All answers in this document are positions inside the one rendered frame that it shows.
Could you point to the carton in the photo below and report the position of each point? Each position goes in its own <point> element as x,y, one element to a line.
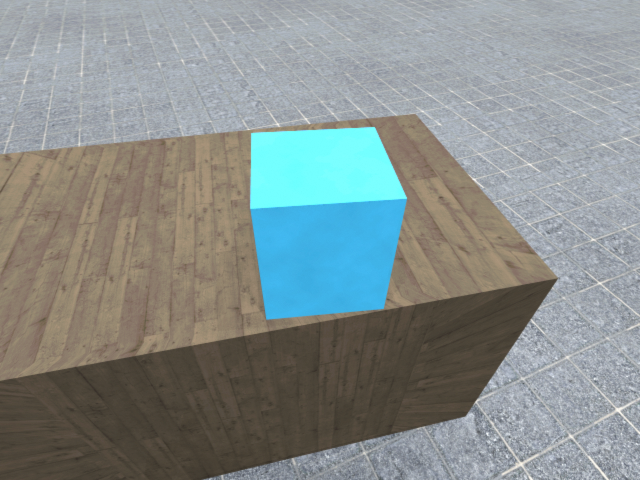
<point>327,209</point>

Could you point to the pedestal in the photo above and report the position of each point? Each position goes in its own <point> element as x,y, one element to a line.
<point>134,343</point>

